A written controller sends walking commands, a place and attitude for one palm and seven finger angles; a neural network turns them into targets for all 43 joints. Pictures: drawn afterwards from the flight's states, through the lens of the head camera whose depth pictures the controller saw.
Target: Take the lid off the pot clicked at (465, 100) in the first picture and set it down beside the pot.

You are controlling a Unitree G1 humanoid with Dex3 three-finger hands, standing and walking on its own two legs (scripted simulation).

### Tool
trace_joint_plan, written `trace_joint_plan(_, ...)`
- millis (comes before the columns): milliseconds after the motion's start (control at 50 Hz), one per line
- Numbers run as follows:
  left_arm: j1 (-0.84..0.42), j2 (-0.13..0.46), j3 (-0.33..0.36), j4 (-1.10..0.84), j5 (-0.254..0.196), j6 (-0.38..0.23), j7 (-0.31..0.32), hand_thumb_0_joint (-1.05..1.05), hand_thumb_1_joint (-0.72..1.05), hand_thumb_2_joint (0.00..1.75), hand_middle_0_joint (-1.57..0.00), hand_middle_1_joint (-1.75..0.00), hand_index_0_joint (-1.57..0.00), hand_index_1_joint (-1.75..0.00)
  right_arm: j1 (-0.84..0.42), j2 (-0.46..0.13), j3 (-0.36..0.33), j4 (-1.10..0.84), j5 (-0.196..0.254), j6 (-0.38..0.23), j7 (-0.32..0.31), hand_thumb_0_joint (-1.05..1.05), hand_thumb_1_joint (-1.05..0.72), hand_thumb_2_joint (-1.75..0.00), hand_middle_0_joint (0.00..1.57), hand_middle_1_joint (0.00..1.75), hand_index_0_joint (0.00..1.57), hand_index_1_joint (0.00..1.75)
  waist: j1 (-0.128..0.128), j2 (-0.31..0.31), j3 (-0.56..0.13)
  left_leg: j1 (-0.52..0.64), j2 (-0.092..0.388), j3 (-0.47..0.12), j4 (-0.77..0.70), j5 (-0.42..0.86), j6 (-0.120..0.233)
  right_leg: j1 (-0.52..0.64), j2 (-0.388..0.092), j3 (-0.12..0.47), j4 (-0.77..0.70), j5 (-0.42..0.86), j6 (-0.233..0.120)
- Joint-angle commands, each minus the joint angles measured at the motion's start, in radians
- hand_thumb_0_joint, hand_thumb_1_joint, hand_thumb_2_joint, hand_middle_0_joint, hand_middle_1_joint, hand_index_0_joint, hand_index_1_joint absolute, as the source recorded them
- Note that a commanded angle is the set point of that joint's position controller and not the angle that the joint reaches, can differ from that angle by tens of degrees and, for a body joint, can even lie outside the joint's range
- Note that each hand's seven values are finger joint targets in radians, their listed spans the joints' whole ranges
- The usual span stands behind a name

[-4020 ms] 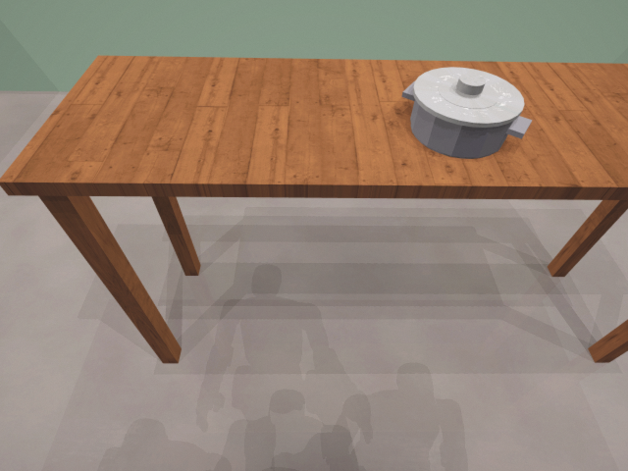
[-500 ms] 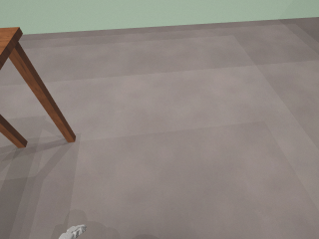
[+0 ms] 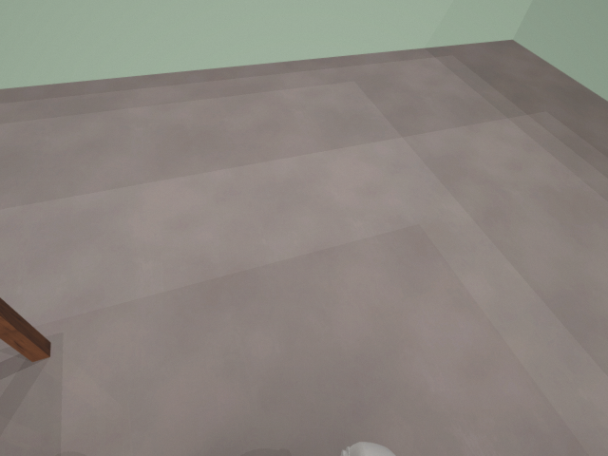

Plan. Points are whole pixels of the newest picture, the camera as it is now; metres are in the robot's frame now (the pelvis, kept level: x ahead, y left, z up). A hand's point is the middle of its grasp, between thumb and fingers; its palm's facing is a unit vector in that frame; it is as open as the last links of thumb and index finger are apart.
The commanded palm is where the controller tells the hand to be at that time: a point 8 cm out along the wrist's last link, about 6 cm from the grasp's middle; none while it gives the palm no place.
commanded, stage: walk to a spot facing it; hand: left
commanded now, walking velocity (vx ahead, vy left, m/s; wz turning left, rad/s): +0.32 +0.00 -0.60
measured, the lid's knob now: out of the picture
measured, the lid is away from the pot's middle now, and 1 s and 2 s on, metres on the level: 0.00 0.00 0.00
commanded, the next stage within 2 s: turn to face it in 0.32 s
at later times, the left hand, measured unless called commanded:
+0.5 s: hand (274, 320) +0.37 +0.07 -0.16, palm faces -0.28 -0.94 -0.22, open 7.4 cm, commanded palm none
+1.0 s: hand (242, 311) +0.38 +0.14 -0.18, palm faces +0.04 -0.98 -0.21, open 7.4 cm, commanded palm none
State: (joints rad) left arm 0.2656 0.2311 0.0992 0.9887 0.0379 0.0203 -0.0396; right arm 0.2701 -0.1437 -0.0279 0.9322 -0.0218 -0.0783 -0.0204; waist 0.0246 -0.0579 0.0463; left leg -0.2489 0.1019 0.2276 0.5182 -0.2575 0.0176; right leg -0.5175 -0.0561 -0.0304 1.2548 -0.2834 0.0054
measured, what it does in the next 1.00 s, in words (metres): walks ahead: right foot, then left foot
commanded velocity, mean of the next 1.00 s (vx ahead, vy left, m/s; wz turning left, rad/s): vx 0.11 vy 0.00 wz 0.15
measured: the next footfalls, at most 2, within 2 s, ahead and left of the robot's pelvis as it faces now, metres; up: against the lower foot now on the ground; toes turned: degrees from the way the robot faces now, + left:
right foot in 0.32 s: +0.27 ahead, -0.17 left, +0.00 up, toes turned -19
left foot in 0.74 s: +0.41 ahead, +0.00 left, +0.00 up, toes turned +0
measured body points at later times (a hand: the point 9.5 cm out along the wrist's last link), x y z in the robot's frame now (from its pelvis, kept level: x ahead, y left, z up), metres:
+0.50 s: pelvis +0.20 -0.08 -0.01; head +0.25 -0.10 +0.44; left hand +0.38 +0.12 -0.15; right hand +0.15 -0.31 -0.16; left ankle +0.21 +0.08 -0.65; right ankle +0.24 -0.16 -0.74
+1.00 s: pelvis +0.32 -0.06 +0.00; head +0.35 -0.04 +0.45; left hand +0.38 +0.19 -0.16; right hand +0.38 -0.31 -0.13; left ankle +0.37 +0.00 -0.74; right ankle +0.29 -0.24 -0.66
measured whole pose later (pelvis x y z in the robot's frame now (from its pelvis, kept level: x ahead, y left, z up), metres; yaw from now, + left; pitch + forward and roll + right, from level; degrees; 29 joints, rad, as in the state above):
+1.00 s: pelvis +0.32 -0.06 +0.00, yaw -2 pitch +1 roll -2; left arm 0.21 0.22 0.09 0.95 0.03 0.04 0.02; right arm 0.20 -0.17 -0.03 0.94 -0.02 0.01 0.00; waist 0.01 -0.03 0.05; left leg -0.34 -0.02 0.05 0.49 -0.17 0.09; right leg -0.50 -0.08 0.00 1.10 -0.38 0.10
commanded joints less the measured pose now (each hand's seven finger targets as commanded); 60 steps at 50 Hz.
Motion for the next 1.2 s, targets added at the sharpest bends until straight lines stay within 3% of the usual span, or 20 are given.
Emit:
trace_joint_plan(0, -0.051, -0.014, -0.008, -0.102, -0.001, -0.006, -0.016, 0.0, 0.9, 0.9, -0.2, -0.3, -0.2, -0.3, 0.13, -0.144, -0.037, -0.001, 0.002, -0.018, -0.006, 0.0, -0.9, -0.9, 0.2, 0.3, 0.2, 0.3, -0.03, 0.152, 0.011, 0.121, 0.261, -0.145, -0.341, 0.04, 0.075, -0.188, -0.076, 0.02, -0.078, 0.091, 0.024)
trace_joint_plan(100, -0.206, -0.022, -0.019, -0.16, -0.003, -0.004, -0.027, 0.0, 0.9, 0.9, -0.2, -0.3, -0.2, -0.3, 0.165, -0.168, -0.041, 0.024, -0.002, -0.009, 0.003, 0.0, -0.9, -0.9, 0.2, 0.3, 0.2, 0.3, -0.059, 0.159, 0.058, 0.184, 0.275, -0.037, -0.352, 0.064, 0.087, -0.207, -0.092, -0.04, -0.358, 0.129, 0.034)
trace_joint_plan(180, -0.287, -0.019, -0.026, -0.182, -0.004, -0.015, -0.025, 0.0, 0.9, 0.9, -0.2, -0.3, -0.2, -0.3, 0.204, -0.177, -0.041, 0.043, -0.009, 0.0, 0.008, 0.0, -0.9, -0.9, 0.2, 0.3, 0.2, 0.3, -0.092, 0.176, 0.061, 0.237, 0.278, 0.034, -0.281, 0.262, 0.072, -0.119, -0.044, -0.097, -0.53, 0.117, 0.006)
trace_joint_plan(220, -0.258, 0.003, -0.024, -0.176, -0.005, -0.024, -0.022, 0.0, 0.9, 0.9, -0.2, -0.3, -0.2, -0.3, 0.199, -0.197, -0.048, 0.039, -0.011, 0.005, 0.009, 0.0, -0.9, -0.9, 0.2, 0.3, 0.2, 0.3, -0.072, 0.178, 0.027, 0.267, 0.282, 0.075, -0.172, 0.457, 0.056, -0.012, -0.001, -0.133, -0.596, 0.062, -0.025)
trace_joint_plan(260, -0.07, 0.049, -0.013, -0.119, -0.005, -0.041, -0.015, 0.0, 0.9, 0.9, -0.2, -0.3, -0.2, -0.3, 0.171, -0.228, -0.054, 0.025, -0.005, 0.011, 0.014, 0.0, -0.9, -0.9, 0.2, 0.3, 0.2, 0.3, 0.027, 0.149, -0.084, 0.212, 0.239, 0.136, 0.134, 0.699, 0.018, 0.294, 0.092, -0.204, -0.692, 0.064, -0.065)
trace_joint_plan(280, 0.087, 0.137, 0.014, -0.076, -0.002, -0.059, -0.005, 0.0, 0.9, 0.9, -0.2, -0.3, -0.2, -0.3, 0.162, -0.203, -0.048, 0.007, 0.006, 0.013, 0.025, 0.0, -0.9, -0.9, 0.2, 0.3, 0.2, 0.3, 0.105, 0.043, -0.192, -0.036, 0.216, 0.127, 0.394, 0.549, -0.026, 0.647, 0.025, -0.097, -0.704, 0.102, -0.113)
trace_joint_plan(300, 0.205, 0.275, 0.049, -0.061, -0.009, -0.068, 0.014, 0.0, 0.9, 0.9, -0.2, -0.3, -0.2, -0.3, 0.163, -0.13, -0.031, -0.045, 0.022, 0.012, 0.025, 0.0, -0.9, -0.9, 0.2, 0.3, 0.2, 0.3, 0.135, -0.188, -0.322, -0.393, 0.042, 0.078, 0.759, -0.293, -0.092, 0.894, -0.33, 0.462, -0.795, 0.221, -0.248)
trace_joint_plan(320, 0.228, 0.317, 0.056, -0.046, -0.038, -0.054, 0.026, 0.0, 0.9, 0.9, -0.2, -0.3, -0.2, -0.3, 0.071, -0.145, -0.032, -0.068, 0.023, 0.016, 0.01, 0.0, -0.9, -0.9, 0.2, 0.3, 0.2, 0.3, 0.132, -0.132, -0.317, -0.475, 0.041, -0.096, 0.909, -0.364, -0.08, 0.827, -0.415, 0.584, -0.902, 0.323, -0.296)
trace_joint_plan(380, -0.016, 0.158, 0.011, -0.115, -0.033, -0.054, 0.04, 0.0, 0.9, 0.9, -0.2, -0.3, -0.2, -0.3, 0.022, -0.144, -0.037, -0.04, 0.002, 0.029, 0.006, 0.0, -0.9, -0.9, 0.2, 0.3, 0.2, 0.3, 0.017, -0.015, -0.094, -0.401, 0.121, -0.196, 0.83, -0.108, -0.075, 0.41, -0.273, 0.323, -0.971, 0.178, -0.215)
trace_joint_plan(460, -0.075, 0.088, -0.016, -0.09, -0.013, -0.077, 0.053, 0.0, 0.9, 0.9, -0.2, -0.3, -0.2, -0.3, 0.158, -0.089, -0.021, 0.04, -0.004, 0.063, 0.003, 0.0, -0.9, -0.9, 0.2, 0.3, 0.2, 0.3, -0.079, -0.039, -0.131, -0.252, 0.072, -0.17, 0.616, -0.067, -0.083, 0.3, -0.184, 0.092, -0.94, 0.511, -0.182)
trace_joint_plan(640, -0.02, 0.074, -0.029, -0.03, -0.02, -0.055, 0.064, 0.0, 0.9, 0.9, -0.2, -0.3, -0.2, -0.3, -0.032, -0.066, -0.012, 0.014, 0.007, 0.064, 0.017, 0.0, -0.9, -0.9, 0.2, 0.3, 0.2, 0.3, -0.019, -0.054, -0.026, -0.165, 0.0, -0.126, 0.215, 0.008, -0.06, 0.352, -0.228, -0.01, -0.904, 0.492, -0.137)
trace_joint_plan(700, -0.011, 0.088, -0.015, -0.036, -0.025, -0.039, 0.068, 0.0, 0.9, 0.9, -0.2, -0.3, -0.2, -0.3, 0.035, -0.112, -0.028, 0.014, -0.002, 0.07, 0.021, 0.0, -0.9, -0.9, 0.2, 0.3, 0.2, 0.3, -0.055, 0.041, -0.049, 0.002, -0.01, -0.138, 0.04, 0.201, -0.029, 0.323, -0.206, -0.076, -0.702, 0.43, -0.073)
trace_joint_plan(720, 0.022, 0.065, -0.012, -0.053, -0.031, -0.03, 0.066, 0.0, 0.9, 0.9, -0.2, -0.3, -0.2, -0.3, 0.081, -0.18, -0.045, 0.004, -0.009, 0.069, 0.017, 0.0, -0.9, -0.9, 0.2, 0.3, 0.2, 0.3, -0.067, 0.2, -0.086, 0.107, 0.122, -0.333, -0.036, 0.445, 0.051, 0.201, -0.124, -0.132, -0.533, 0.223, -0.006)
trace_joint_plan(740, 0.04, 0.025, -0.019, -0.08, -0.037, -0.027, 0.067, 0.0, 0.9, 0.9, -0.2, -0.3, -0.2, -0.3, 0.116, -0.256, -0.063, -0.003, -0.01, 0.074, 0.015, 0.0, -0.9, -0.9, 0.2, 0.3, 0.2, 0.3, -0.069, 0.391, -0.107, 0.18, 0.313, -0.577, -0.132, 0.682, 0.187, 0.055, -0.008, -0.153, -0.304, -0.33, 0.049)
trace_joint_plan(760, -0.022, 0.056, -0.024, -0.108, -0.024, -0.019, 0.071, 0.0, 0.9, 0.9, -0.2, -0.3, -0.2, -0.3, 0.131, -0.265, -0.059, 0.001, -0.006, 0.082, 0.001, 0.0, -0.9, -0.9, 0.2, 0.3, 0.2, 0.3, -0.089, 0.358, -0.111, 0.161, 0.338, -0.689, -0.181, 0.564, 0.246, -0.012, 0.005, -0.032, -0.123, -0.399, 0.053)
trace_joint_plan(780, -0.068, 0.059, -0.013, -0.112, -0.019, -0.016, 0.071, 0.0, 0.9, 0.9, -0.2, -0.3, -0.2, -0.3, 0.105, -0.251, -0.061, -0.007, -0.007, 0.083, -0.005, 0.0, -0.9, -0.9, 0.2, 0.3, 0.2, 0.3, -0.089, 0.264, -0.121, 0.143, 0.31, -0.688, -0.195, 0.424, 0.238, -0.072, -0.007, 0.02, -0.024, -0.332, 0.053)
trace_joint_plan(820, -0.065, 0.056, -0.005, -0.106, -0.015, -0.017, 0.062, 0.0, 0.9, 0.9, -0.2, -0.3, -0.2, -0.3, 0.002, -0.219, -0.054, -0.042, -0.002, 0.075, -0.006, 0.0, -0.9, -0.9, 0.2, 0.3, 0.2, 0.3, -0.042, 0.122, -0.108, 0.094, 0.226, -0.565, -0.2, 0.311, 0.189, -0.083, -0.034, 0.052, -0.018, -0.177, 0.065)
trace_joint_plan(860, -0.03, 0.051, -0.003, -0.091, -0.015, -0.007, 0.058, 0.0, 0.9, 0.9, -0.2, -0.3, -0.2, -0.3, -0.045, -0.209, -0.053, -0.061, 0.004, 0.068, -0.003, 0.0, -0.9, -0.9, 0.2, 0.3, 0.2, 0.3, -0.022, 0.139, -0.115, 0.056, 0.162, -0.459, -0.22, 0.286, 0.151, -0.039, -0.04, 0.041, -0.068, -0.097, 0.078)
trace_joint_plan(900, -0.013, 0.055, 0.001, -0.093, -0.015, 0.003, 0.06, 0.0, 0.9, 0.9, -0.2, -0.3, -0.2, -0.3, -0.043, -0.213, -0.057, -0.065, 0.005, 0.068, 0.0, 0.0, -0.9, -0.9, 0.2, 0.3, 0.2, 0.3, -0.024, 0.158, -0.131, 0.06, 0.144, -0.45, -0.226, 0.268, 0.15, -0.026, -0.038, 0.038, -0.111, -0.083, 0.089)
trace_joint_plan(1180, -0.087, 0.078, -0.005, -0.186, -0.027, 0.007, 0.068, 0.0, 0.9, 0.9, -0.2, -0.3, -0.2, -0.3, -0.036, -0.285, -0.104, -0.095, -0.004, 0.104, 0.012, 0.0, -0.9, -0.9, 0.2, 0.3, 0.2, 0.3, -0.056, 0.245, -0.131, 0.013, 0.095, -0.636, -0.172, 0.193, 0.155, 0.121, 0.047, 0.041, -0.475, -0.155, 0.075)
